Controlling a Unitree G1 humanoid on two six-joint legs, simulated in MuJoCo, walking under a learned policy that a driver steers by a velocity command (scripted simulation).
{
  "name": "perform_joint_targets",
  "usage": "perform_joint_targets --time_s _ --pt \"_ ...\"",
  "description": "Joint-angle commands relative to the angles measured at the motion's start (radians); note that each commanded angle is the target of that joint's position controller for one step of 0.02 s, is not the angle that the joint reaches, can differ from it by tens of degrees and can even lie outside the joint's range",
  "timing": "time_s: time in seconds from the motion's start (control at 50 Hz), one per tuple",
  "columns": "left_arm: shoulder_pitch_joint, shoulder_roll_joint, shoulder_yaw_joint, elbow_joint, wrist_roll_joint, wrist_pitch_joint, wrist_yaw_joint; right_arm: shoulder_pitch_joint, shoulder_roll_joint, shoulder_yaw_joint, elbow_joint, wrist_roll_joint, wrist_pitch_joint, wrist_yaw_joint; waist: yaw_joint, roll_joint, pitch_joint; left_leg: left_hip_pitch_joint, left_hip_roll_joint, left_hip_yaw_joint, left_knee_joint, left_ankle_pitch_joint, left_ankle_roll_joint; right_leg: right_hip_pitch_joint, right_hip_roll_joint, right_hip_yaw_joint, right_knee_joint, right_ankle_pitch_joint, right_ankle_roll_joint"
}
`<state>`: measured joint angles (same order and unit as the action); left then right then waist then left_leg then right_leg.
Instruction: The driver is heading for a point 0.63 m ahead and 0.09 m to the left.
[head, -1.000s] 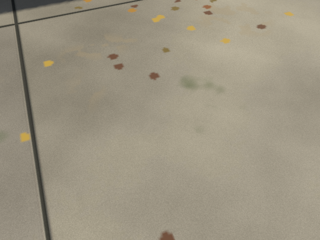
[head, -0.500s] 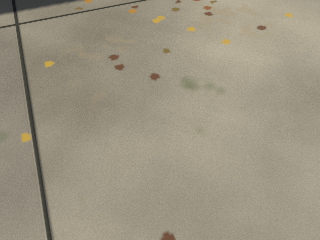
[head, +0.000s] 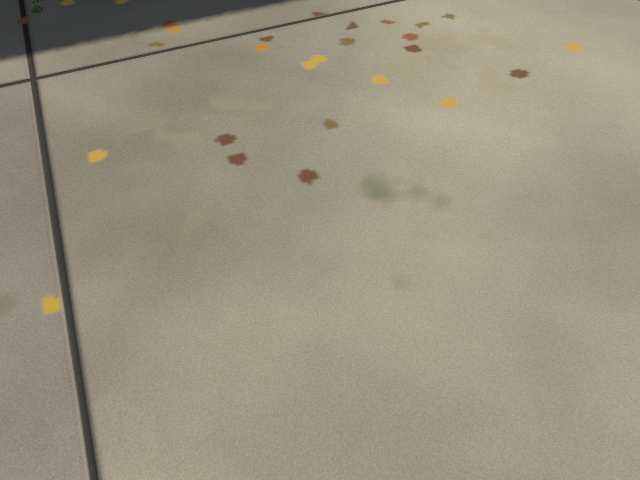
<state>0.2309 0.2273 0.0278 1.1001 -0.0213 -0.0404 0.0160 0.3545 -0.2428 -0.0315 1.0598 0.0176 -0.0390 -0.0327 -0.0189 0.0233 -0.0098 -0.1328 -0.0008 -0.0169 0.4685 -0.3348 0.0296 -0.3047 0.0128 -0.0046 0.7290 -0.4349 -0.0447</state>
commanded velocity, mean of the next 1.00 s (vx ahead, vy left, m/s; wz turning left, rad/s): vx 0.42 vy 0.00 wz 0.00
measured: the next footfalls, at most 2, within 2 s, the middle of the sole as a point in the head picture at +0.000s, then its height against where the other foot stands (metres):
left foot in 0.54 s outside the picture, level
right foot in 1.04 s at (388, 405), level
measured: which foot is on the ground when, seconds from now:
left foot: down 0.00-0.08, up 0.10-0.52, down 0.54-1.00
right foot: down 0.00-0.56, up 0.58-1.00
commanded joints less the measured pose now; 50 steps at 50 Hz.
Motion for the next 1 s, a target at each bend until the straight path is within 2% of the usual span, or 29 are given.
perform_joint_targets --time_s 0.02,0.06,0.08,0.1,0.12,0.14,0.16,0.18,0.22,0.28,0.34,0.42,0.46,0.48,0.5,0.52,0.54,0.56,0.58,0.6,0.62,0.64,0.66,0.7,0.74,0.82,0.9,0.96,1.0 --pt "-0.051 0.068 0.015 -0.059 -0.011 -0.048 -0.014 -0.058 -0.173 -0.037 -0.069 0.018 -0.016 0.005 0.042 0.103 0.158 -0.132 0.239 -0.273 -0.278 -0.242 0.145 -0.022 -0.035 -0.027 -0.165 0.038 -0.023" --pt "0.106 0.079 0.033 0.013 -0.005 -0.046 -0.015 -0.065 -0.166 -0.035 -0.083 0.019 -0.011 0.009 0.094 0.069 0.094 -0.253 0.143 -0.155 -0.15 -0.136 0.109 0.263 0.028 -0.066 -0.27 0.201 0.001" --pt "0.208 0.111 0.045 0.034 -0.004 -0.045 -0.012 -0.09 -0.123 -0.021 -0.099 0.012 -0.018 0.013 0.135 -0.034 0.061 -0.344 0.08 -0.074 0.05 -0.034 0.071 0.385 -0.066 0.088 -0.339 0.14 -0.027" --pt "0.341 0.228 0.07 0.047 -0.007 -0.044 -0.009 -0.093 -0.046 -0.001 -0.134 -0.002 -0.036 0.018 0.16 -0.301 -0.004 -0.529 -0.033 0.061 0.395 -0.096 0.002 0.527 -0.29 0.474 -0.486 0.005 -0.144" --pt "0.352 0.219 0.059 0.053 0.011 -0.059 -0.02 -0.115 -0.065 -0.008 -0.156 0.017 -0.051 0.016 0.151 -0.281 0.015 -0.645 -0.038 -0.029 0.624 -0.233 0.007 0.488 -0.405 0.728 -0.568 -0.123 -0.243" --pt "0.254 0.162 0.04 0.021 0.014 -0.075 -0.024 -0.13 -0.097 -0.015 -0.165 0.037 -0.064 0.022 0.102 -0.164 0.098 -0.725 0.029 -0.082 0.728 -0.161 0.034 0.441 -0.397 0.665 -0.568 -0.151 -0.232" --pt "0.185 0.127 0.028 -0.008 0.014 -0.083 -0.029 -0.129 -0.104 -0.017 -0.161 0.038 -0.073 0.03 0.077 -0.127 0.122 -0.74 0.069 -0.078 0.74 -0.057 0.051 0.41 -0.348 0.549 -0.572 -0.099 -0.195" --pt "0.146 0.12 0.022 -0.026 0.013 -0.084 -0.035 -0.134 -0.112 -0.023 -0.158 0.024 -0.08 0.033 0.06 -0.1 0.128 -0.737 0.095 -0.064 0.705 0.025 0.055 0.391 -0.312 0.454 -0.58 0.01 -0.165" --pt "0.154 0.083 0.006 -0.032 0.019 -0.073 -0.035 -0.153 -0.119 -0.035 -0.163 0.007 -0.078 0.043 0.05 -0.107 0.114 -0.672 0.123 -0.034 0.619 0.121 0.04 0.358 -0.246 0.294 -0.589 0.252 -0.125" --pt "0.211 0.111 0.005 -0.027 0.024 -0.057 -0.015 -0.227 -0.074 -0.025 -0.196 0.001 -0.064 0.052 0.062 -0.097 0.113 -0.661 0.116 0.018 0.499 0.199 -0.008 0.332 -0.216 0.184 -0.603 0.472 -0.139" --pt "0.22 0.141 0.009 -0.042 0.025 -0.05 0.002 -0.378 -0.04 -0.005 -0.258 0.003 -0.063 0.055 0.091 -0.091 0.144 -0.572 0.082 0.059 0.257 0.317 -0.028 0.24 -0.186 0.113 -0.638 0.487 -0.133" --pt "0.278 0.152 0.017 -0.028 0.007 -0.049 0.006 -0.473 -0.057 -0.001 -0.305 0.013 -0.063 0.07 0.095 -0.105 0.172 -0.501 0.053 0.061 0.106 0.38 -0.002 0.282 -0.226 0.09 -0.652 0.504 -0.132" --pt "0.268 0.158 0.025 -0.03 0.003 -0.043 0.007 -0.472 -0.08 -0.008 -0.318 0.013 -0.067 0.079 0.065 -0.105 0.153 -0.477 0.044 0.051 0.063 0.353 0.029 0.364 -0.254 0.076 -0.601 0.618 -0.114" --pt "0.251 0.17 0.03 -0.037 0.007 -0.039 0.008 -0.436 -0.101 -0.017 -0.313 0.012 -0.07 0.081 0.035 -0.116 0.116 -0.418 0.026 0.057 0.059 0.328 0.045 0.399 -0.261 0.067 -0.545 0.769 -0.101" --pt "0.237 0.185 0.037 -0.044 0.012 -0.031 0.008 -0.367 -0.128 -0.031 -0.299 0.011 -0.069 0.079 -0.007 -0.14 0.052 -0.319 -0.005 0.076 0.075 0.295 0.063 0.424 -0.262 0.056 -0.456 0.964 -0.09" --pt "0.219 0.182 0.037 -0.051 0.02 -0.02 0.007 -0.222 -0.164 -0.054 -0.257 0.013 -0.066 0.074 -0.084 -0.148 -0.041 -0.14 -0.038 0.098 0.08 0.278 0.088 0.406 -0.233 0.028 -0.283 1.105 -0.07" --pt "0.207 0.168 0.029 -0.068 0.028 -0.016 0.005 -0.047 -0.204 -0.074 -0.209 0.015 -0.059 0.064 -0.16 -0.134 -0.146 0.129 0.014 0.042 0.094 0.277 0.124 0.258 -0.194 0.011 -0.053 1.018 -0.041" --pt "0.319 0.051 -0.001 -0.087 0.033 -0.029 -0.007 0.091 -0.29 -0.095 -0.178 -0.016 -0.053 0.056 -0.122 0.083 -0.317 0.528 0.276 -0.379 0.062 0.086 0.262 -0.125 -0.05 -0.02 0.344 0.587 0.012" --pt "0.337 0.013 -0.016 -0.067 0.018 -0.058 -0.017 0.102 -0.247 -0.079 -0.166 -0.012 -0.049 0.061 -0.109 0.222 -0.422 0.594 0.402 -0.771 -0.157 -0.057 0.336 -0.283 0.062 0.094 0.589 -0.096 0.023" --pt "0.239 0.112 0.012 -0.101 -0.012 -0.083 -0.024 0.01 -0.188 -0.059 -0.173 -0.004 -0.055 0.064 -0.096 0.164 -0.249 0.455 0.363 -0.688 -0.201 -0.111 0.28 -0.388 -0.005 0.145 0.679 -0.076 -0.002" --pt "0.144 0.146 0.019 -0.132 -0.029 -0.095 -0.022 -0.085 -0.15 -0.048 -0.195 -0.006 -0.06 0.064 -0.07 0.09 -0.117 0.278 0.331 -0.523 -0.221 -0.041 0.244 -0.398 -0.059 0.11 0.661 0.007 -0.018" --pt "0.103 0.138 0.023 -0.143 -0.022 -0.096 -0.013 -0.157 -0.128 -0.04 -0.202 -0.015 -0.069 0.07 -0.03 0.009 -0.039 0.11 0.294 -0.4 -0.256 0.075 0.224 -0.357 -0.107 0.091 0.589 0.092 -0.02" --pt "0.107 0.133 0.032 -0.14 -0.007 -0.084 -0.005 -0.195 -0.097 -0.031 -0.204 -0.025 -0.078 0.075 0.01 0.012 -0.016 0.008 0.251 -0.307 -0.28 0.16 0.203 -0.288 -0.144 0.092 0.527 0.138 -0.021" --pt "0.15 0.082 0.029 -0.133 0.001 -0.056 0.0 -0.196 -0.082 -0.027 -0.188 -0.025 -0.081 0.081 0.048 0.041 0.002 -0.093 0.219 -0.225 -0.332 0.199 0.209 -0.217 -0.165 0.089 0.464 0.158 -0.014" --pt "0.11 0.08 0.033 -0.155 0.006 -0.041 0.004 -0.158 -0.106 -0.031 -0.166 -0.021 -0.084 0.072 0.055 0.037 0.04 -0.131 0.21 -0.171 -0.37 0.231 0.224 -0.256 -0.177 0.073 0.387 0.2 0.005" --pt "-0.066 0.091 0.037 -0.221 0.02 -0.047 -0.001 -0.078 -0.146 -0.04 -0.142 -0.019 -0.075 0.041 0.016 0.015 0.074 -0.073 0.192 -0.107 -0.388 0.291 0.207 -0.37 -0.176 0.057 0.121 0.433 0.039" --pt "-0.206 0.059 0.02 -0.26 0.021 -0.063 -0.019 0.0 -0.156 -0.036 -0.11 -0.016 -0.059 0.028 -0.033 0.017 0.07 -0.066 0.144 0.004 -0.32 0.554 0.16 -0.225 -0.088 -0.015 -0.128 0.603 0.046" --pt "-0.234 0.082 0.021 -0.278 0.019 -0.064 -0.033 0.022 -0.153 -0.035 -0.088 -0.011 -0.037 0.023 -0.03 0.04 0.041 0.058 0.179 -0.012 -0.223 0.63 0.138 -0.207 -0.064 0.008 -0.206 0.568 0.022" --pt "-0.178 0.125 0.035 -0.268 0.026 -0.069 -0.038 -0.005 -0.165 -0.04 -0.087 -0.009 -0.024 0.018 0.015 0.057 0.001 0.12 0.198 -0.038 -0.13 0.678 0.111 -0.136 -0.046 0.019 -0.251 0.511 -0.006"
